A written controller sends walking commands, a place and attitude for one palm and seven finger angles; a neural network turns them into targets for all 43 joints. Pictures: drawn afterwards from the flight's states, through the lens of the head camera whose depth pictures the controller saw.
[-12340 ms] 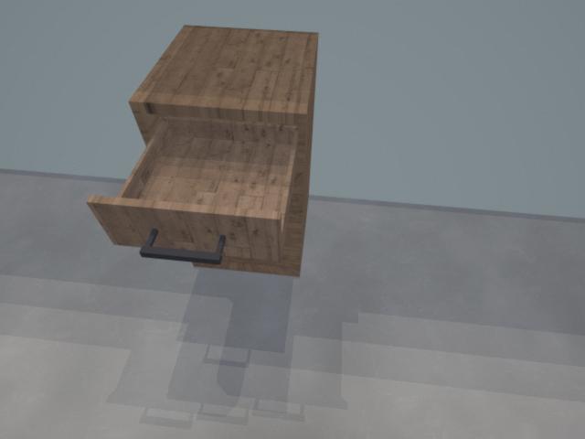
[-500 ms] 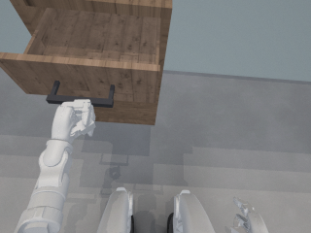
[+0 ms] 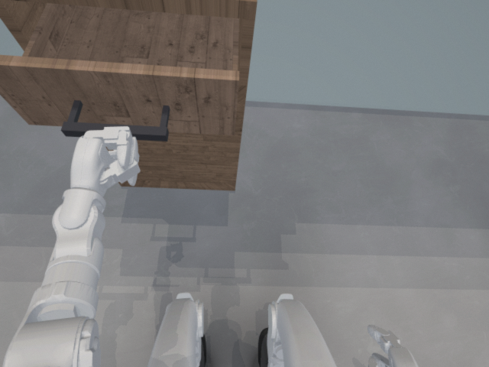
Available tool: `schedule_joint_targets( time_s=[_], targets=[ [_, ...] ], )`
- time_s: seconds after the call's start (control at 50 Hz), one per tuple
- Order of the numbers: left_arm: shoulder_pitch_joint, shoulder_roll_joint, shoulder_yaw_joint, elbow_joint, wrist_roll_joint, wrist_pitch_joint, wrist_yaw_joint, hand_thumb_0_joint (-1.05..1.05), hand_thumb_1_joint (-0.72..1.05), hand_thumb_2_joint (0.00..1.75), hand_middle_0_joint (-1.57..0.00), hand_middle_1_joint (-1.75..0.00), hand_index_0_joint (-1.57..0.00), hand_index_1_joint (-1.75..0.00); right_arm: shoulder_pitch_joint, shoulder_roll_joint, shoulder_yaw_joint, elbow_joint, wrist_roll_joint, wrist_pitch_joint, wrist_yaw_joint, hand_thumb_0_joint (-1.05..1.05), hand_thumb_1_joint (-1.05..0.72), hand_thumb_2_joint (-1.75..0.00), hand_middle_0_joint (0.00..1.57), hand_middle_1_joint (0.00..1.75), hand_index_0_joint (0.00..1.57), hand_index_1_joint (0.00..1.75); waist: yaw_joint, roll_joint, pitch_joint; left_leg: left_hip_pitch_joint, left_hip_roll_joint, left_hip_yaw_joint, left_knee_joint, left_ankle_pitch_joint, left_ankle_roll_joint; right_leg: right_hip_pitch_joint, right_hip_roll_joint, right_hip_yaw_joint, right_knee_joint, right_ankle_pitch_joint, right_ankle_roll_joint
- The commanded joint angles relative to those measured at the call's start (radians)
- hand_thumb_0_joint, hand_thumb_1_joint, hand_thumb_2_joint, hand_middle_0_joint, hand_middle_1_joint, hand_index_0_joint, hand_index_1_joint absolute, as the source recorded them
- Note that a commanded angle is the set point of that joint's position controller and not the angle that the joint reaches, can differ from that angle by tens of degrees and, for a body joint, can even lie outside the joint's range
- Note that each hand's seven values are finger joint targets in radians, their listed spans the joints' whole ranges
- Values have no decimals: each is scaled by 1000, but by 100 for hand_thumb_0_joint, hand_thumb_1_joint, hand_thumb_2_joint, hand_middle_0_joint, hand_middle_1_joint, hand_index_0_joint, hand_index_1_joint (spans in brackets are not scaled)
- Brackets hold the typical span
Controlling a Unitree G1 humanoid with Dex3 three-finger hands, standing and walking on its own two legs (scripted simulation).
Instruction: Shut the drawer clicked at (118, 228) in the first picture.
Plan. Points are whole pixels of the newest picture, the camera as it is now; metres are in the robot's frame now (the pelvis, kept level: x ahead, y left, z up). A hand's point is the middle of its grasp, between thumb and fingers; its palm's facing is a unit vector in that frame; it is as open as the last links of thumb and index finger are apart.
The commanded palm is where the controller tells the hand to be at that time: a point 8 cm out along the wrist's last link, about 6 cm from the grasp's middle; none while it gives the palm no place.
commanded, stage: push the drawer shut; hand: left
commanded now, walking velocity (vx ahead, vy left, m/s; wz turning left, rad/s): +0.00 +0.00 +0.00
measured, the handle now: (119, 121) +0.50 +0.21 +0.02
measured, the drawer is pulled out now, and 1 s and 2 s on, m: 0.14 0.01 0.00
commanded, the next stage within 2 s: pull the fist back off the drawer in 1.44 s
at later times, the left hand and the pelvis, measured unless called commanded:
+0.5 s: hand (143, 129) +0.49 +0.17 +0.02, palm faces -0.04 -1.00 -0.05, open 3.2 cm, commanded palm +0.49 +0.21 +0.03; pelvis -0.01 +0.00 -0.01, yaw -1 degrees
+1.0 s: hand (148, 99) +0.55 +0.17 +0.02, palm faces -0.04 -1.00 -0.05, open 3.2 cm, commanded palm +0.55 +0.20 +0.03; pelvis -0.01 +0.00 -0.03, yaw -2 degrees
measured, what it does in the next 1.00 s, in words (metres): stands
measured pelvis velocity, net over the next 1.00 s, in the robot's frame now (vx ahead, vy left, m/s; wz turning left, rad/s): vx -0.01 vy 0.00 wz -0.04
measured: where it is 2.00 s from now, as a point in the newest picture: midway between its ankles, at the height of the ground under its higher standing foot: outside the picture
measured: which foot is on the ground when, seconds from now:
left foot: down 0.00-1.00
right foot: down 0.00-1.00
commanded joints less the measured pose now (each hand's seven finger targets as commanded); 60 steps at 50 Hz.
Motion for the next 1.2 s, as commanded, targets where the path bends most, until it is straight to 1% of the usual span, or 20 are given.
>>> schedule_joint_targets(
  time_s=[0.0, 0.04, 0.1, 0.28, 0.46, 0.52, 0.6, 0.64, 0.66, 0.7, 0.78, 0.8, 0.84, 0.9, 0.92, 0.98, 1.06, 1.1, 1.14, 1.18],
  targets=[
    [-455, 209, 68, -143, -17, -78, 18, 0, 90, 90, -140, -160, -140, -160, 106, -168, -66, -63, -7, -20, -9, 0, -90, -90, 20, 30, 20, 30, -44, 72, -466, 344, -34, -38, -159, 230, 10, 185, 33, 45, -184, 190, -17],
    [-516, 239, 77, -134, -13, -88, 17, 0, 90, 90, -140, -160, -140, -160, 116, -173, -63, -59, -11, -20, -11, 0, -90, -90, 20, 30, 20, 30, -46, 99, -475, 355, -35, -47, -158, 233, 10, 169, 36, 40, -171, 186, -22],
    [-554, 218, 65, -88, -5, -88, 15, 0, 90, 90, -140, -160, -140, -160, 126, -172, -65, -53, -14, -15, -6, 0, -90, -90, 20, 30, 20, 30, -52, 114, -506, 372, -36, -46, -151, 244, 10, 157, 34, 41, -172, 190, -20],
    [-709, 262, 80, -5, 17, -92, 22, 0, 90, 90, -140, -160, -140, -160, 164, -181, -61, -35, -25, 2, 3, 0, -90, -90, 20, 30, 20, 30, -77, 134, -533, 383, -32, -66, -143, 251, 13, 119, 40, 32, -156, 184, -23],
    [-821, 357, 130, 89, 53, -84, 32, 0, 90, 90, -140, -160, -140, -160, 194, -191, -49, -31, -35, 20, 9, 0, -90, -90, 20, 30, 20, 30, -103, 140, -526, 322, -29, -68, -122, 214, 22, 96, 46, 36, -145, 156, -23],
    [-854, 336, 109, 108, 61, -74, 34, 0, 90, 90, -140, -160, -140, -160, 205, -191, -49, -27, -37, 25, 13, 0, -90, -90, 20, 30, 20, 30, -118, 156, -534, 333, -27, -72, -116, 217, 22, 71, 47, 34, -144, 157, -22],
    [-897, 390, 138, 123, 69, -64, 36, 0, 90, 90, -140, -160, -140, -160, 224, -199, -45, -23, -41, 31, 13, 0, -90, -90, 20, 30, 20, 30, -126, 156, -545, 327, -23, -79, -111, 221, 24, 70, 51, 33, -141, 159, -22],
    [-934, 383, 129, 121, 72, -60, 35, 0, 90, 90, -140, -160, -140, -160, 232, -197, -43, -23, -44, 30, 15, 0, -90, -90, 20, 30, 20, 30, -138, 170, -558, 323, -24, -79, -102, 231, 28, 63, 52, 34, -135, 165, -21],
    [-923, 418, 156, 133, 79, -57, 37, 0, 90, 90, -140, -160, -140, -160, 239, -201, -43, -21, -44, 34, 14, 0, -90, -90, 20, 30, 20, 30, -127, 173, -570, 327, -21, -82, -101, 242, 25, 68, 52, 32, -133, 170, -22],
    [-951, 410, 140, 141, 82, -45, 36, 0, 90, 90, -140, -160, -140, -160, 242, -200, -39, -20, -44, 38, 16, 0, -90, -90, 20, 30, 20, 30, -143, 175, -554, 321, -19, -81, -97, 241, 27, 55, 53, 33, -137, 170, -20],
    [-980, 468, 175, 142, 94, -35, 39, 0, 90, 90, -140, -160, -140, -160, 261, -205, -36, -18, -50, 45, 18, 0, -90, -90, 20, 30, 20, 30, -138, 208, -590, 343, -14, -90, -89, 288, 24, 53, 54, 27, -124, 195, -23],
    [-980, 437, 154, 153, 95, -28, 37, 0, 90, 90, -140, -160, -140, -160, 264, -202, -37, -17, -49, 46, 20, 0, -90, -90, 20, 30, 20, 30, -149, 202, -590, 345, -14, -89, -86, 288, 25, 47, 56, 27, -128, 196, -21],
    [-1007, 476, 175, 181, 100, -20, 39, 0, 90, 90, -140, -160, -140, -160, 270, -204, -31, -15, -51, 47, 18, 0, -90, -90, 20, 30, 20, 30, -157, 194, -560, 308, -13, -88, -80, 267, 29, 44, 58, 28, -126, 183, -21],
    [-1032, 516, 193, 186, 112, -8, 41, 0, 90, 90, -140, -160, -140, -160, 281, -208, -27, -14, -54, 51, 19, 0, -90, -90, 20, 30, 20, 30, -160, 206, -579, 295, -11, -86, -70, 284, 30, 54, 59, 29, -122, 197, -21],
    [-1054, 476, 155, 194, 115, -1, 38, 0, 90, 90, -140, -160, -140, -160, 282, -204, -27, -12, -53, 51, 21, 0, -90, -90, 20, 30, 20, 30, -180, 204, -568, 298, -11, -88, -67, 283, 32, 37, 60, 29, -127, 198, -19],
    [-1066, 531, 196, 196, 118, 4, 38, 0, 90, 90, -140, -160, -140, -160, 296, -209, -24, -11, -57, 52, 22, 0, -90, -90, 20, 30, 20, 30, -169, 230, -594, 314, -7, -91, -60, 311, 29, 36, 61, 25, -118, 212, -21],
    [-1114, 522, 176, 193, 127, 15, 34, 0, 90, 90, -140, -160, -140, -160, 307, -209, -22, -4, -61, 55, 25, 0, -90, -90, 20, 30, 20, 30, -190, 264, -602, 340, -1, -101, -51, 337, 28, -1, 62, 19, -112, 224, -21],
    [-1143, 552, 191, 203, 130, 25, 36, 0, 90, 90, -140, -160, -140, -160, 316, -212, -18, -1, -61, 57, 25, 0, -90, -90, 20, 30, 20, 30, -201, 236, -580, 313, 0, -102, -49, 320, 31, 1, 64, 17, -113, 216, -18],
    [-1199, 524, 164, 197, 134, 29, 41, 0, 90, 90, -140, -160, -140, -160, 320, -209, -17, 2, -63, 53, 24, 0, -90, -90, 20, 30, 20, 30, -219, 263, -582, 316, -2, -107, -45, 307, 33, -30, 64, 17, -109, 205, -19],
    [-1229, 540, 167, 184, 140, 29, 48, 0, 90, 90, -140, -160, -140, -160, 331, -214, -18, 9, -67, 51, 22, 0, -90, -90, 20, 30, 20, 30, -220, 287, -605, 349, -1, -119, -49, 306, 28, -47, 65, 11, -107, 199, -21]
  ],
)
